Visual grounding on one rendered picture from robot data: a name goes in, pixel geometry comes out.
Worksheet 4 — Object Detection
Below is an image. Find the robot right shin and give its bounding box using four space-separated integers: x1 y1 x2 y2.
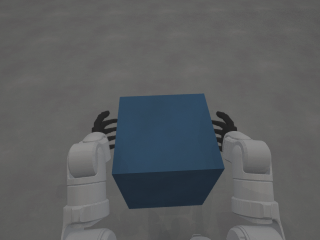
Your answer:
191 234 201 239

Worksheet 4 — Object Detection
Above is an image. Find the robot right forearm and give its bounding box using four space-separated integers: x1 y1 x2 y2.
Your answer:
222 131 286 240

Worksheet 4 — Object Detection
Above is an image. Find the robot right upper arm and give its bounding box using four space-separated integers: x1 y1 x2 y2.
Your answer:
226 225 283 240

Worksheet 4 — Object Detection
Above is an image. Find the robot left upper arm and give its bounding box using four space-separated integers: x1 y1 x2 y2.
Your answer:
65 228 117 240

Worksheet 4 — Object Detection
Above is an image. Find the robot left forearm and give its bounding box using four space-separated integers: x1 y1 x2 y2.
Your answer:
61 132 111 240

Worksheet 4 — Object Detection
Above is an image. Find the right robot hand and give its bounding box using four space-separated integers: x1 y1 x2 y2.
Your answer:
211 111 237 152

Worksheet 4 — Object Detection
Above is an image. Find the left robot hand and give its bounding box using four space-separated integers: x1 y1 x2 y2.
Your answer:
91 110 118 150

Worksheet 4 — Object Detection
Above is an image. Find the carton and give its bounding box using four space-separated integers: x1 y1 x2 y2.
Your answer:
112 93 225 209

